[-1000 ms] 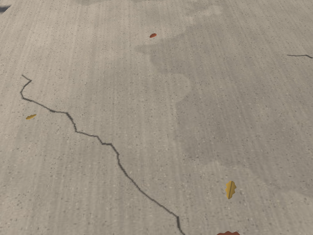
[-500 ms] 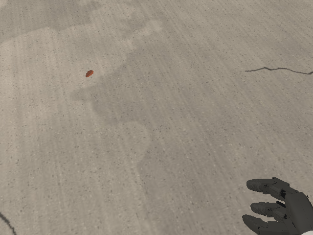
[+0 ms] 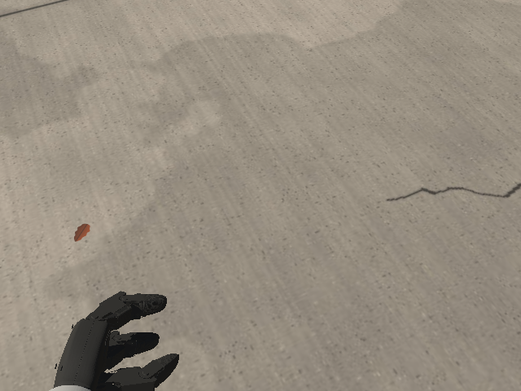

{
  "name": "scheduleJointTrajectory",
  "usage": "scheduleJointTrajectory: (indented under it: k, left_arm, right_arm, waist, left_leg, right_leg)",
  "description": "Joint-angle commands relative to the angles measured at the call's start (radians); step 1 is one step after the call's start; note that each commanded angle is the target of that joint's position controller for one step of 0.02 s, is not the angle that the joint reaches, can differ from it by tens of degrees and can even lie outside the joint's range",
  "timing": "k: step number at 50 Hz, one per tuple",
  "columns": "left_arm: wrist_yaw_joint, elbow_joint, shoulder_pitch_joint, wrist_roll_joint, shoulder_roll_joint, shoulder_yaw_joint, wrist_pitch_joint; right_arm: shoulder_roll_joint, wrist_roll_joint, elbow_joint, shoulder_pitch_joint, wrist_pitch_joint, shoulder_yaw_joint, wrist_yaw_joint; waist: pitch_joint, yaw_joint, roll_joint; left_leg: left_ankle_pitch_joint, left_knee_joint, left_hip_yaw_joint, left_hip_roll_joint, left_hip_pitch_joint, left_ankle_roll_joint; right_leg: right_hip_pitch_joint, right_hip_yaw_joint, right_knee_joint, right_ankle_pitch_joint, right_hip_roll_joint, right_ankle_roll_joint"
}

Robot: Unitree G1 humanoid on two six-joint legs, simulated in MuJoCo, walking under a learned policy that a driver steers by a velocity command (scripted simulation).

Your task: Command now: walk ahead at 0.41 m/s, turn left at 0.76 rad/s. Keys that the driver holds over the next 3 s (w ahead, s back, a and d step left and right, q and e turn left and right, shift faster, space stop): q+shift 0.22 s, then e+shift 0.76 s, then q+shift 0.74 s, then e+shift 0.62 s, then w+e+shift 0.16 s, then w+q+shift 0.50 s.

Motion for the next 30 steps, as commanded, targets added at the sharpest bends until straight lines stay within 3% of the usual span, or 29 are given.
scheduleJointTrajectory:
  k: [1,2,4,6,8,10,13,15,16,17,18,19,20,21,22,23,24,27,30]
  left_arm:
    - [0.021,0.0,0.284,-0.014,0.15,0.082,0.028]
    - [0.015,0.006,0.229,-0.014,0.124,0.075,0.032]
    - [0.01,0.019,0.146,-0.015,0.104,0.08,0.033]
    - [0.015,0.044,0.097,-0.015,0.119,0.094,0.026]
    - [0.03,0.067,0.078,-0.017,0.151,0.108,0.029]
    - [0.041,0.081,0.058,-0.03,0.173,0.117,0.038]
    - [0.032,0.122,0.121,-0.06,0.208,0.127,0.04]
    - [0.017,0.142,0.142,-0.083,0.241,0.133,0.041]
    - [0.012,0.152,0.148,-0.086,0.238,0.129,0.04]
    - [0.003,0.176,0.201,-0.068,0.205,0.115,0.036]
    - [-0.01,0.168,0.259,-0.016,0.131,0.08,0.029]
    - [-0.023,0.197,0.363,-0.034,0.093,0.053,0.042]
    - [-0.024,0.208,0.291,-0.069,0.207,0.088,0.068]
    - [-0.021,0.177,0.237,-0.081,0.229,0.099,0.085]
    - [-0.004,0.181,0.219,-0.074,0.223,0.102,0.102]
    - [0.013,0.188,0.235,-0.062,0.232,0.111,0.123]
    - [0.023,0.2,0.277,-0.06,0.228,0.116,0.142]
    - [0.045,0.194,0.33,-0.056,0.173,0.121,0.171]
    - [0.04,0.144,0.276,-0.044,0.129,0.112,0.173]
  right_arm:
    - [-0.142,0.014,-0.144,-0.034,0.007,-0.026,-0.032]
    - [-0.14,0.003,-0.143,-0.055,0.025,-0.035,-0.037]
    - [-0.104,-0.002,-0.167,-0.074,0.058,-0.043,-0.034]
    - [-0.062,-0.007,-0.211,-0.149,0.074,-0.033,-0.029]
    - [-0.052,-0.018,-0.231,-0.202,0.072,-0.028,-0.014]
    - [-0.055,-0.02,-0.231,-0.23,0.067,-0.025,0.014]
    - [-0.082,-0.026,-0.269,-0.318,0.067,-0.028,0.05]
    - [-0.105,-0.031,-0.292,-0.339,0.058,-0.035,0.056]
    - [-0.123,-0.039,-0.28,-0.303,0.049,-0.044,0.05]
    - [-0.176,-0.05,-0.263,-0.26,0.042,-0.059,0.034]
    - [-0.259,-0.087,-0.281,-0.223,0.035,-0.062,0.01]
    - [-0.176,-0.112,-0.305,-0.259,0.028,-0.018,0.005]
    - [-0.143,-0.086,-0.294,-0.253,0.033,-0.014,0.018]
    - [-0.183,-0.062,-0.274,-0.3,0.034,-0.024,0.022]
    - [-0.207,-0.052,-0.266,-0.345,0.039,-0.032,0.017]
    - [-0.21,-0.052,-0.265,-0.391,0.044,-0.035,0.007]
    - [-0.211,-0.061,-0.267,-0.427,0.048,-0.037,-0.003]
    - [-0.141,-0.072,-0.263,-0.492,0.047,-0.026,-0.031]
    - [-0.132,-0.069,-0.236,-0.504,0.047,-0.033,-0.052]
  waist:
    - [-0.287,0.192,-0.145]
    - [-0.217,0.153,-0.086]
    - [-0.105,0.091,-0.113]
    - [-0.05,0.081,-0.125]
    - [-0.068,0.084,-0.108]
    - [-0.101,0.092,-0.102]
    - [-0.096,0.126,-0.075]
    - [-0.093,0.11,-0.055]
    - [-0.111,0.082,-0.03]
    - [-0.147,0.066,0.043]
    - [-0.263,0.075,0.237]
    - [-0.474,0.101,0.283]
    - [-0.454,0.053,0.136]
    - [-0.334,0.077,0.125]
    - [-0.257,0.091,0.093]
    - [-0.196,0.114,0.107]
    - [-0.167,0.142,0.12]
    - [-0.148,0.17,0.132]
    - [-0.152,0.156,0.122]
  left_leg:
    - [0.021,0.423,0.079,0.108,-0.577,-0.056]
    - [0.065,0.429,0.102,0.135,-0.551,-0.071]
    - [0.111,0.364,0.113,0.183,-0.484,-0.072]
    - [0.163,0.238,0.136,0.198,-0.459,-0.077]
    - [0.316,0.067,0.153,0.199,-0.414,-0.062]
    - [0.482,-0.106,0.182,0.183,-0.317,-0.033]
    - [0.475,-0.257,0.208,0.138,-0.217,0.012]
    - [0.441,-0.379,0.214,0.095,-0.162,0.053]
    - [0.517,-0.473,0.22,0.063,-0.058,0.078]
    - [0.756,-0.525,0.202,0.067,0.086,0.104]
    - [1.429,-0.446,-0.048,0.34,0.348,0.204]
    - [1.486,-0.453,-0.252,0.574,0.453,0.391]
    - [1.275,-0.49,-0.172,0.502,0.348,0.361]
    - [1.094,-0.521,-0.096,0.454,0.294,0.317]
    - [0.917,-0.565,-0.058,0.425,0.22,0.283]
    - [0.792,-0.609,-0.011,0.408,0.11,0.266]
    - [0.733,-0.647,0.042,0.393,0.012,0.26]
    - [0.555,-0.705,0.145,0.395,-0.055,0.247]
    - [0.51,-0.701,0.208,0.409,-0.027,0.232]
  right_leg:
    - [0.724,0.393,-0.134,0.587,-0.426,-0.242]
    - [0.604,0.297,-0.164,0.597,-0.365,-0.221]
    - [0.39,0.139,-0.246,0.528,-0.312,-0.196]
    - [0.289,0.037,-0.311,0.5,-0.3,-0.198]
    - [0.292,-0.053,-0.306,0.501,-0.285,-0.187]
    - [0.305,-0.139,-0.285,0.461,-0.264,-0.162]
    - [0.312,-0.145,-0.231,0.452,-0.276,-0.153]
    - [0.342,-0.124,-0.16,0.458,-0.285,-0.142]
    - [0.328,-0.133,-0.081,0.446,-0.259,-0.118]
    - [0.282,-0.159,0.045,0.369,-0.199,-0.075]
    - [0.093,-0.188,0.312,-0.13,-0.112,0.003]
    - [0.016,0.012,0.506,-0.631,-0.055,0.053]
    - [0.034,0.091,0.552,-0.621,-0.069,0.064]
    - [-0.054,0.061,0.56,-0.597,-0.079,0.063]
    - [-0.094,0.043,0.556,-0.539,-0.088,0.067]
    - [-0.072,0.031,0.565,-0.47,-0.088,0.082]
    - [-0.022,0.005,0.605,-0.41,-0.073,0.098]
    - [-0.01,-0.022,0.604,-0.311,-0.078,0.113]
    - [0.008,-0.036,0.452,-0.257,-0.106,0.093]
